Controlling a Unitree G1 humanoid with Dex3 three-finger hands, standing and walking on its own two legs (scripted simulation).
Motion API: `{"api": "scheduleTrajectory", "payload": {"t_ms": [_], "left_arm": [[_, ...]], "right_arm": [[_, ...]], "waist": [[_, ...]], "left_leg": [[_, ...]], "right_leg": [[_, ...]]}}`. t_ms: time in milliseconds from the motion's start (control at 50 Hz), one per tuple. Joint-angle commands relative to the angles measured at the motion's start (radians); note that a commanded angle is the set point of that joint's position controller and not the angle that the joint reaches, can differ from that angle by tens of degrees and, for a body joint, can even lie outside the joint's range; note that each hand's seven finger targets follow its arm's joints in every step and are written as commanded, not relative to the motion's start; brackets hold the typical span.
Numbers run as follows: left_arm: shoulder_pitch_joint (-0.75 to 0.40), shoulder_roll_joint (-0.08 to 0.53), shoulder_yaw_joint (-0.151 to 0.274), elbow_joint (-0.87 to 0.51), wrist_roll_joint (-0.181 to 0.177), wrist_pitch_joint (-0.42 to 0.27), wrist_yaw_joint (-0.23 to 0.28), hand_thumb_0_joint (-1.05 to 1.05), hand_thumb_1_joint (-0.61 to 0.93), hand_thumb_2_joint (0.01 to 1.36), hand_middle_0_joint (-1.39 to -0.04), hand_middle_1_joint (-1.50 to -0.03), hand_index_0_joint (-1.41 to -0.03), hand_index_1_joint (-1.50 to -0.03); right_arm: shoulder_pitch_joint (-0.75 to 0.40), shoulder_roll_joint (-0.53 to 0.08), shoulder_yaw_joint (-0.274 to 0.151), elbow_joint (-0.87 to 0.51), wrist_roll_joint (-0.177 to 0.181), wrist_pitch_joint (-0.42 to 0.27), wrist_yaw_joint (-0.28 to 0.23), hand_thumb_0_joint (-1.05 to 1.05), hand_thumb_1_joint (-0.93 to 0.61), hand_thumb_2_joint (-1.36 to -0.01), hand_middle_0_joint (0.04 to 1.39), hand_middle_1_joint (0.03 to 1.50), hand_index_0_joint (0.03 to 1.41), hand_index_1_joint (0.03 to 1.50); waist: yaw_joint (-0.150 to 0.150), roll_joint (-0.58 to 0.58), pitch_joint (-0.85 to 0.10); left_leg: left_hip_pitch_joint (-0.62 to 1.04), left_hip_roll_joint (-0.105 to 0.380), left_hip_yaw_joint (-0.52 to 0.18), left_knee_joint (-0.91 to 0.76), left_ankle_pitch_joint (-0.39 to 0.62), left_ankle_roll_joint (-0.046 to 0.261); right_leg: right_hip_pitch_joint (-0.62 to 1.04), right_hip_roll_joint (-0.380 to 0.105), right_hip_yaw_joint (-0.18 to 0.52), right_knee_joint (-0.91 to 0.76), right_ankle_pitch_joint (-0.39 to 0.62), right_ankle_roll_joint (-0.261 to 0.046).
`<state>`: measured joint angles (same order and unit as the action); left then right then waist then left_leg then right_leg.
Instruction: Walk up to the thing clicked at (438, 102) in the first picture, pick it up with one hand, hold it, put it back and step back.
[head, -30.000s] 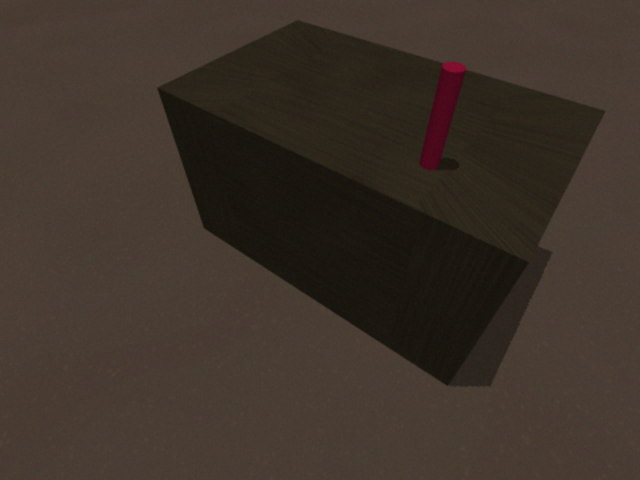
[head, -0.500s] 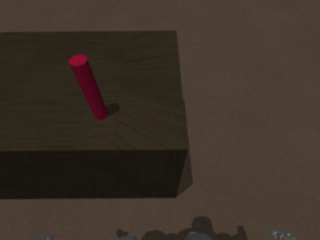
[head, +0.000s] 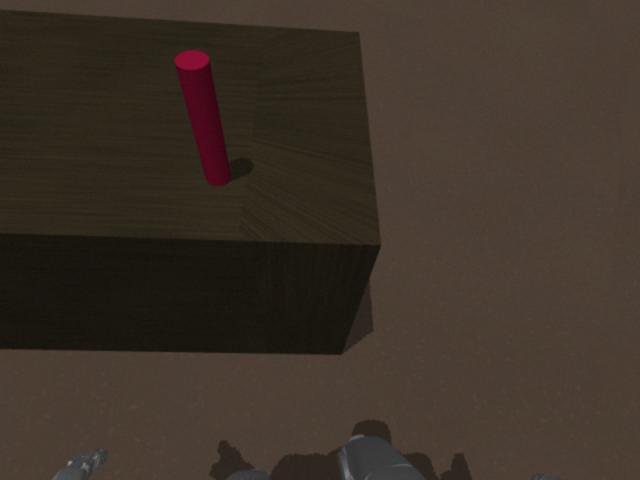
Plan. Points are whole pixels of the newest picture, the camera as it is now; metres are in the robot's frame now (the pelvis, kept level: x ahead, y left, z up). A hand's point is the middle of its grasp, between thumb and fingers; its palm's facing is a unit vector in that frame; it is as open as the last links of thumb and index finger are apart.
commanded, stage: step back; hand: left
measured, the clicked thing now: (207, 127) +0.64 +0.20 +0.00
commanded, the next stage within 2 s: none
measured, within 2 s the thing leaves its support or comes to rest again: neither
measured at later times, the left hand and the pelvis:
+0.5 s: hand out of the picture +0.01 +0.25 -0.14, palm faces -0.01 -0.91 -0.40, open 7.4 cm; pelvis -0.13 -0.01 -0.02, yaw +1 degrees
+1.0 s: hand out of the picture -0.22 +0.23 -0.14, palm faces -0.05 -0.91 -0.41, open 7.4 cm; pelvis -0.29 -0.04 -0.01, yaw -3 degrees
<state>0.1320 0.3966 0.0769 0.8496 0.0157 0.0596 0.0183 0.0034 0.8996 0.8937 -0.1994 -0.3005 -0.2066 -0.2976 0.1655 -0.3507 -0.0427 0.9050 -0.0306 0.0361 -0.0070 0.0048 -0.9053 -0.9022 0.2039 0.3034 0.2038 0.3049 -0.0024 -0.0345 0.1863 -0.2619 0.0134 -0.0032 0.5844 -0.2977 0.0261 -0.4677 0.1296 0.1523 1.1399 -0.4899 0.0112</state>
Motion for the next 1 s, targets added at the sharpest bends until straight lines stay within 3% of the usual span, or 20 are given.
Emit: {"api": "scheduleTrajectory", "payload": {"t_ms": [0, 100, 140, 160, 180, 240, 360, 460, 480, 500, 520, 580, 700, 800, 820, 840, 860, 880, 920, 980], "left_arm": [[-0.019, 0.156, 0.047, -0.106, 0.007, -0.038, 0.006, 0.0, 0.9, 0.9, -0.2, -0.3, -0.2, -0.3], [0.126, 0.133, 0.049, -0.038, 0.015, -0.047, -0.005, 0.0, 0.9, 0.9, -0.2, -0.3, -0.2, -0.3], [0.117, 0.218, 0.071, -0.046, 0.038, -0.065, 0.002, 0.0, 0.9, 0.9, -0.2, -0.3, -0.2, -0.3], [0.077, 0.31, 0.086, -0.065, 0.02, -0.06, -0.003, 0.0, 0.9, 0.9, -0.2, -0.3, -0.2, -0.3], [0.047, 0.334, 0.089, -0.094, 0.032, -0.067, -0.003, 0.0, 0.9, 0.9, -0.2, -0.3, -0.2, -0.3], [-0.043, 0.221, 0.065, -0.127, 0.012, -0.06, 0.007, 0.0, 0.9, 0.9, -0.2, -0.3, -0.2, -0.3], [0.042, 0.197, 0.061, -0.147, 0.024, -0.041, 0.018, 0.0, 0.9, 0.9, -0.2, -0.3, -0.2, -0.3], [-0.002, 0.206, 0.047, -0.168, 0.008, -0.016, 0.002, 0.0, 0.9, 0.9, -0.2, -0.3, -0.2, -0.3], [0.012, 0.173, 0.037, -0.171, 0.006, -0.013, -0.002, 0.0, 0.9, 0.9, -0.2, -0.3, -0.2, -0.3], [-0.036, 0.17, 0.044, -0.182, 0.002, -0.018, 0.004, 0.0, 0.9, 0.9, -0.2, -0.3, -0.2, -0.3], [-0.087, 0.2, 0.063, -0.172, 0.019, -0.017, 0.013, 0.0, 0.9, 0.9, -0.2, -0.3, -0.2, -0.3], [0.037, 0.179, 0.067, -0.106, -0.006, -0.011, 0.007, 0.0, 0.9, 0.9, -0.2, -0.3, -0.2, -0.3], [0.046, 0.16, 0.057, -0.111, 0.011, -0.023, -0.009, 0.0, 0.9, 0.9, -0.2, -0.3, -0.2, -0.3], [0.166, 0.147, 0.049, -0.026, 0.014, -0.038, -0.012, 0.0, 0.9, 0.9, -0.2, -0.3, -0.2, -0.3], [0.184, 0.169, 0.056, -0.017, 0.021, -0.045, -0.009, 0.0, 0.9, 0.9, -0.2, -0.3, -0.2, -0.3], [0.175, 0.235, 0.075, -0.029, 0.035, -0.051, -0.011, 0.0, 0.9, 0.9, -0.2, -0.3, -0.2, -0.3], [0.104, 0.354, 0.1, -0.055, 0.031, -0.043, -0.012, 0.0, 0.9, 0.9, -0.2, -0.3, -0.2, -0.3], [0.046, 0.368, 0.097, -0.088, 0.034, -0.049, -0.007, 0.0, 0.9, 0.9, -0.2, -0.3, -0.2, -0.3], [-0.065, 0.263, 0.063, -0.112, 0.022, -0.055, 0.004, 0.0, 0.9, 0.9, -0.2, -0.3, -0.2, -0.3], [-0.046, 0.245, 0.066, -0.122, 0.033, -0.051, 0.013, 0.0, 0.9, 0.9, -0.2, -0.3, -0.2, -0.3]], "right_arm": [[0.041, -0.272, -0.081, -0.095, 0.008, -0.025, -0.028, 0.0, -0.9, -0.9, 0.2, 0.3, 0.2, 0.3], [-0.046, -0.298, -0.083, -0.137, 0.019, -0.007, -0.015, 0.0, -0.9, -0.9, 0.2, 0.3, 0.2, 0.3], [-0.023, -0.232, -0.058, -0.14, 0.035, -0.003, -0.011, 0.0, -0.9, -0.9, 0.2, 0.3, 0.2, 0.3], [-0.075, -0.199, -0.052, -0.154, 0.041, -0.003, -0.018, 0.0, -0.9, -0.9, 0.2, 0.3, 0.2, 0.3], [-0.07, -0.23, -0.068, -0.137, 0.034, 0.007, -0.029, 0.0, -0.9, -0.9, 0.2, 0.3, 0.2, 0.3], [0.023, -0.237, -0.059, -0.095, 0.049, 0.001, -0.03, 0.0, -0.9, -0.9, 0.2, 0.3, 0.2, 0.3], [0.025, -0.223, -0.044, -0.118, 0.028, -0.013, -0.033, 0.0, -0.9, -0.9, 0.2, 0.3, 0.2, 0.3], [0.128, -0.228, -0.072, -0.072, 0.004, -0.028, -0.017, 0.0, -0.9, -0.9, 0.2, 0.3, 0.2, 0.3], [0.118, -0.281, -0.086, -0.083, -0.016, -0.033, -0.015, 0.0, -0.9, -0.9, 0.2, 0.3, 0.2, 0.3], [0.039, -0.398, -0.105, -0.107, -0.009, -0.029, -0.003, 0.0, -0.9, -0.9, 0.2, 0.3, 0.2, 0.3], [0.021, -0.413, -0.113, -0.12, -0.014, -0.035, -0.003, 0.0, -0.9, -0.9, 0.2, 0.3, 0.2, 0.3], [-0.078, -0.3, -0.074, -0.131, -0.012, -0.042, -0.019, 0.0, -0.9, -0.9, 0.2, 0.3, 0.2, 0.3], [0.008, -0.285, -0.082, -0.146, -0.004, -0.034, -0.022, 0.0, -0.9, -0.9, 0.2, 0.3, 0.2, 0.3], [-0.035, -0.314, -0.082, -0.157, 0.007, 0.0, -0.014, 0.0, -0.9, -0.9, 0.2, 0.3, 0.2, 0.3], [-0.028, -0.287, -0.071, -0.155, 0.014, 0.006, -0.01, 0.0, -0.9, -0.9, 0.2, 0.3, 0.2, 0.3], [-0.019, -0.241, -0.059, -0.166, 0.018, 0.007, -0.006, 0.0, -0.9, -0.9, 0.2, 0.3, 0.2, 0.3], [-0.071, -0.209, -0.06, -0.179, 0.024, 0.006, -0.024, 0.0, -0.9, -0.9, 0.2, 0.3, 0.2, 0.3], [-0.082, -0.255, -0.078, -0.171, 0.021, 0.012, -0.032, 0.0, -0.9, -0.9, 0.2, 0.3, 0.2, 0.3], [0.001, -0.254, -0.067, -0.124, 0.036, 0.009, -0.029, 0.0, -0.9, -0.9, 0.2, 0.3, 0.2, 0.3], [0.034, -0.245, -0.055, -0.117, 0.031, -0.003, -0.027, 0.0, -0.9, -0.9, 0.2, 0.3, 0.2, 0.3]], "waist": [[-0.043, 0.171, -0.213], [0.023, 0.217, -0.258], [0.015, 0.021, -0.267], [0.043, -0.222, -0.215], [0.059, -0.226, -0.177], [-0.008, -0.077, -0.186], [0.054, -0.15, -0.23], [-0.006, -0.103, -0.259], [-0.004, 0.049, -0.255], [-0.021, 0.294, -0.211], [-0.053, 0.247, -0.176], [0.053, 0.114, -0.157], [-0.01, 0.21, -0.21], [0.031, 0.231, -0.276], [0.039, 0.205, -0.283], [0.033, 0.037, -0.243], [0.075, -0.262, -0.196], [0.062, -0.233, -0.115], [-0.02, -0.063, -0.105], [0.004, -0.11, -0.157]], "left_leg": [[0.286, 0.255, -0.218, -0.06, 0.65, 0.229], [0.114, 0.225, -0.179, 0.007, 0.422, 0.155], [-0.105, 0.104, -0.138, 0.137, 0.163, 0.052], [-0.192, -0.091, -0.04, 0.326, -0.179, -0.008], [-0.155, -0.092, -0.129, 0.559, -0.377, -0.024], [-0.197, -0.117, -0.167, 0.638, -0.249, -0.023], [-0.211, -0.06, -0.093, 0.294, -0.236, -0.046], [0.069, -0.034, -0.018, -0.158, 0.077, 0.004], [0.121, 0.129, -0.253, -0.208, 0.079, 0.06], [-0.002, 0.358, -0.517, -0.299, 0.12, 0.213], [-0.109, 0.417, -0.595, -0.314, 0.183, 0.296], [-0.054, 0.252, -0.29, -0.206, 0.366, 0.194], [0.147, 0.253, -0.242, -0.123, 0.426, 0.23], [0.054, 0.198, -0.188, -0.026, 0.318, 0.145], [-0.037, 0.166, -0.181, 0.01, 0.212, 0.1], [-0.223, 0.038, -0.16, 0.129, 0.005, 0.042], [-0.261, -0.115, -0.075, 0.38, -0.295, -0.014], [-0.202, -0.068, -0.185, 0.571, -0.326, -0.029], [-0.214, -0.119, -0.201, 0.645, -0.203, -0.021], [-0.176, -0.09, -0.139, 0.56, -0.2, -0.039]], "right_leg": [[-0.059, -0.056, -0.02, -0.186, -0.03, 0.025], [0.24, -0.09, -0.149, -0.656, 0.221, -0.017], [0.397, -0.221, 0.091, -0.749, 0.417, -0.065], [0.28, -0.42, 0.325, -0.789, 0.541, -0.24], [0.148, -0.532, 0.447, -0.799, 0.61, -0.34], [0.227, -0.364, 0.132, -0.688, 0.73, -0.237], [0.415, -0.361, 0.111, -0.633, 0.744, -0.232], [0.239, -0.301, 0.072, -0.554, 0.449, -0.129], [0.084, -0.22, 0.028, -0.442, 0.258, -0.076], [0.002, -0.036, -0.12, -0.225, -0.088, -0.027], [0.036, -0.035, 0.014, -0.011, -0.167, -0.017], [-0.017, -0.005, 0.07, 0.165, -0.02, -0.028], [0.01, -0.066, -0.023, -0.136, -0.046, 0.026], [0.281, -0.081, -0.164, -0.704, 0.202, -0.011], [0.349, -0.113, -0.118, -0.749, 0.247, -0.031], [0.385, -0.237, 0.117, -0.77, 0.167, -0.075], [0.165, -0.486, 0.375, -0.858, 0.202, -0.247], [-0.022, -0.568, 0.464, -0.895, 0.22, -0.312], [0.047, -0.4, 0.159, -0.752, 0.465, -0.222], [0.15, -0.359, 0.052, -0.668, 0.581, -0.206]]}}
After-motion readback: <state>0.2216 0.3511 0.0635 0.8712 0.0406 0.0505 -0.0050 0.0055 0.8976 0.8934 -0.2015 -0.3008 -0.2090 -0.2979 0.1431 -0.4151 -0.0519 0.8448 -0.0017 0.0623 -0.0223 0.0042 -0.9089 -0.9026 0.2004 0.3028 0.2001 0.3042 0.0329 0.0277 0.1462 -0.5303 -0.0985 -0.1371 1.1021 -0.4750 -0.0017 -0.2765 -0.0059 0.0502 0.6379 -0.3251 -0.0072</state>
